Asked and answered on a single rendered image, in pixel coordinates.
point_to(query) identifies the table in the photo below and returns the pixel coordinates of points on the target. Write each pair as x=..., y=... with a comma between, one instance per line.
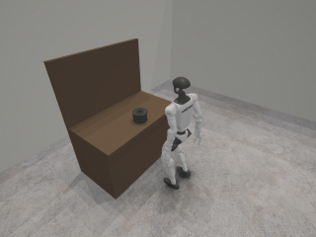
x=96, y=91

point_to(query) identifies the robot right hand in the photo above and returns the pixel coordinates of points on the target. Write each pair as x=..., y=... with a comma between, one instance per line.
x=197, y=136

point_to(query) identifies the left robot upper arm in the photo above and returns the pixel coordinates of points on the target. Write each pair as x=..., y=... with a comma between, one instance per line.
x=170, y=112

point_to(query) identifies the pot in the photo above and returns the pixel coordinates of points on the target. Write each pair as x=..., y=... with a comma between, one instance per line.
x=139, y=120

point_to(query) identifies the lid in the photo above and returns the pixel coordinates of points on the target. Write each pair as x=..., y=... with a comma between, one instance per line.
x=136, y=113

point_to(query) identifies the robot left forearm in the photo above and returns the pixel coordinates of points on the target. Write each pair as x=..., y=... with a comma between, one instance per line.
x=169, y=141

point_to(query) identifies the robot right forearm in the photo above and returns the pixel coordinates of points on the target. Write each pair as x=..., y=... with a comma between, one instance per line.
x=198, y=125

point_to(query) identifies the right robot thigh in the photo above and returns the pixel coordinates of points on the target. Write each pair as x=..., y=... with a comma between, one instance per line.
x=179, y=149

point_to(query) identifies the robot left hand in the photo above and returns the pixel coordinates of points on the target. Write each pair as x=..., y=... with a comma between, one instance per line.
x=166, y=156

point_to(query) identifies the humanoid robot torso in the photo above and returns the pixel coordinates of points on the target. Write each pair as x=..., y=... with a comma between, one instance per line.
x=183, y=118

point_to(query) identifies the right robot upper arm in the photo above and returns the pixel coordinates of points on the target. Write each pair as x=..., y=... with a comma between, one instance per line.
x=197, y=114

